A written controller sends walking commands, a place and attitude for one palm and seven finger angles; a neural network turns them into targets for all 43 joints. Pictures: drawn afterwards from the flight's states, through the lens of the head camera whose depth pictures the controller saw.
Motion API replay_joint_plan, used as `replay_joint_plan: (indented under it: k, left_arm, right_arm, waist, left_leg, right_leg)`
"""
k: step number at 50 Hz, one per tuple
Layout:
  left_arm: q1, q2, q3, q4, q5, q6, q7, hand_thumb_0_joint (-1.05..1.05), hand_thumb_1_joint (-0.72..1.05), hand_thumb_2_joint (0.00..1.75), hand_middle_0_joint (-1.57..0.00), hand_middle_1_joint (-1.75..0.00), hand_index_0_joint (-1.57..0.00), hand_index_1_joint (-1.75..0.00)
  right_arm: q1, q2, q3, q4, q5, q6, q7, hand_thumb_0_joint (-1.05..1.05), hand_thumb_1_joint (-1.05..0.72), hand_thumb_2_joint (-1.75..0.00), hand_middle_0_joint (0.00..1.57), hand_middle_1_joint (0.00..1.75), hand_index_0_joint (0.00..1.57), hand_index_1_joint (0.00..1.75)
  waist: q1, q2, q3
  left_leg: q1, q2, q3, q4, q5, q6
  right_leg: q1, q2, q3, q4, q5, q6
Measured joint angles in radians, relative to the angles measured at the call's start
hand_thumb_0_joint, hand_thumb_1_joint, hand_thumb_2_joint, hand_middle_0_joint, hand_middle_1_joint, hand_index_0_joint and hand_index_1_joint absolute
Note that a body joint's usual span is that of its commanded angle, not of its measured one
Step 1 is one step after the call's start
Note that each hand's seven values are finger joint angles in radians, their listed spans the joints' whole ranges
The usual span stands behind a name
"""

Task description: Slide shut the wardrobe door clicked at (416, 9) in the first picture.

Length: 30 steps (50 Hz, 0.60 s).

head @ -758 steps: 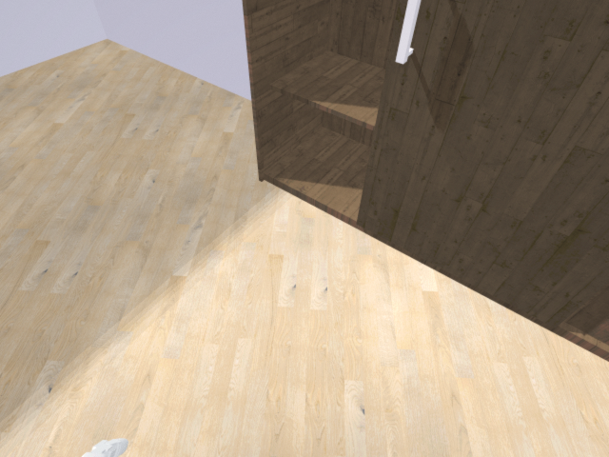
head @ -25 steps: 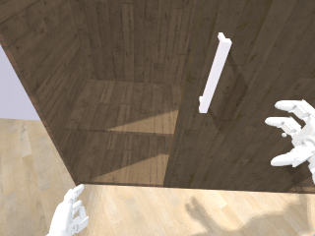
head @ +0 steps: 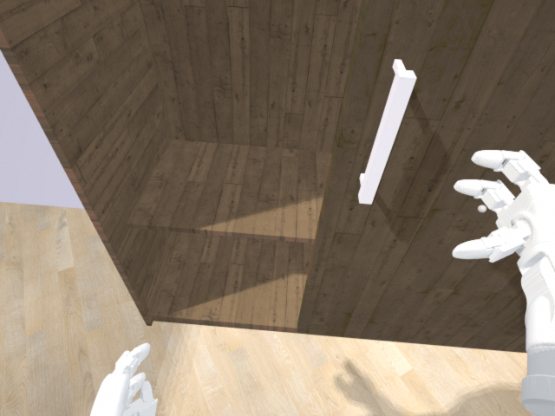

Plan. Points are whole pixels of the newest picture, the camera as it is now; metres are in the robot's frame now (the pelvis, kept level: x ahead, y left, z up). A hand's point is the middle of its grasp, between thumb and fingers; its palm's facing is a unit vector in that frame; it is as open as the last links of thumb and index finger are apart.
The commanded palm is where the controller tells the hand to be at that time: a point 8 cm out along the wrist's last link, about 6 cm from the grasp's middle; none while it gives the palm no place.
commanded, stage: move the hooked fingers beside the handle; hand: right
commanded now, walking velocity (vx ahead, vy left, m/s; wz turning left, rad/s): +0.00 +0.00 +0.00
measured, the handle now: (380, 138) +0.53 -0.14 +0.16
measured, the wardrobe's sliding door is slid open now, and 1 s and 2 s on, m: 0.54 0.54 0.54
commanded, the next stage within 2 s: feel for the door with the fingertips in 1.98 s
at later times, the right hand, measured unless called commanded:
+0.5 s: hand (451, 179) +0.41 -0.22 +0.17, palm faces +0.04 +1.00 -0.02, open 14.0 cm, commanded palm +0.39 -0.27 +0.17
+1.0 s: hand (426, 155) +0.47 -0.20 +0.17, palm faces +0.04 +1.00 -0.01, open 14.0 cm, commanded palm +0.44 -0.25 +0.16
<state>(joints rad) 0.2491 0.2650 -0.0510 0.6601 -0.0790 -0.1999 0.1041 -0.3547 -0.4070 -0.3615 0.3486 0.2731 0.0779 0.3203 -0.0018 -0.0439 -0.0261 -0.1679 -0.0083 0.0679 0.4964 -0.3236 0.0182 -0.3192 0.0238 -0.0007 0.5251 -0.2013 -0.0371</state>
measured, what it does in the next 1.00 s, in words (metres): stands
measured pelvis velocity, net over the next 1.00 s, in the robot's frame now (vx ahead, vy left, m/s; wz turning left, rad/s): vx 0.01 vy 0.00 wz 0.04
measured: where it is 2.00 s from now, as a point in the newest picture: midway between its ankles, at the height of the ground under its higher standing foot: outside the picture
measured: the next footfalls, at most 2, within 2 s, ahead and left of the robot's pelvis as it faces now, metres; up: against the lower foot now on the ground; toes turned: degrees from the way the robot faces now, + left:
none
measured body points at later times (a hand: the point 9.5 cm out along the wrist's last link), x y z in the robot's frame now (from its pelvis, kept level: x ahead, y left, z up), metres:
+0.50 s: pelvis +0.00 +0.00 +0.00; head +0.01 +0.01 +0.45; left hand +0.10 +0.26 -0.10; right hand +0.40 -0.27 +0.18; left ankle -0.04 +0.11 -0.73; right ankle +0.05 -0.09 -0.73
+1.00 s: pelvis +0.01 +0.00 +0.00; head +0.03 +0.01 +0.45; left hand +0.05 +0.28 -0.12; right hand +0.46 -0.25 +0.17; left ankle -0.04 +0.11 -0.73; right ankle +0.05 -0.09 -0.73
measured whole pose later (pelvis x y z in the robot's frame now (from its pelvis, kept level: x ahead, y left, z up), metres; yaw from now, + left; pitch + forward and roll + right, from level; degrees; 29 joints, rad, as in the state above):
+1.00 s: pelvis +0.01 +0.00 +0.00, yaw +2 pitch +5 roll +1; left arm 0.38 0.29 -0.01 0.70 -0.06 -0.07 0.06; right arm -0.74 -0.48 -0.37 0.91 0.17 -0.10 0.25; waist 0.09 -0.04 -0.05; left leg -0.28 -0.03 0.03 0.54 -0.34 0.02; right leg -0.42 0.00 -0.03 0.57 -0.23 -0.03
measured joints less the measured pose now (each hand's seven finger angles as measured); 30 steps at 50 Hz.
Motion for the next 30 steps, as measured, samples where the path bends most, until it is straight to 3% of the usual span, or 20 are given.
replay_joint_plan:
  k: [9, 16, 30]
  left_arm:
    - [-0.006, -0.009, -0.007, -0.011, 0.002, 0.028, -0.009, 0.02, 0.90, 0.90, -0.20, -0.30, -0.20, -0.30]
    - [0.014, -0.001, -0.005, 0.004, 0.005, 0.046, -0.011, 0.02, 0.90, 0.90, -0.20, -0.30, -0.20, -0.30]
    - [0.073, 0.018, 0.016, 0.039, 0.010, 0.073, -0.021, 0.02, 0.90, 0.90, -0.20, -0.30, -0.20, -0.30]
  right_arm:
    - [-0.072, -0.006, 0.020, 0.098, -0.023, 0.020, -0.038, -0.01, 0.50, -0.30, 0.30, 1.20, 0.30, 1.20]
    - [-0.138, -0.009, 0.027, 0.177, -0.034, -0.017, -0.051, -0.01, 0.50, -0.30, 0.30, 1.20, 0.30, 1.20]
    - [-0.304, -0.036, 0.026, 0.402, -0.063, -0.089, -0.065, -0.01, 0.50, -0.30, 0.30, 1.20, 0.30, 1.20]
  waist:
    - [0.017, 0.000, -0.009]
    - [0.024, 0.003, -0.006]
    - [0.061, 0.009, -0.009]
  left_leg:
    - [-0.008, 0.001, -0.009, -0.004, 0.006, -0.003]
    - [-0.016, -0.001, -0.007, -0.002, 0.007, -0.003]
    - [-0.065, -0.009, -0.014, 0.015, 0.002, 0.001]
  right_leg:
    - [-0.003, 0.000, -0.009, -0.009, 0.005, -0.003]
    - [-0.013, -0.002, -0.007, -0.003, 0.004, -0.003]
    - [-0.059, -0.011, -0.012, 0.015, -0.003, 0.001]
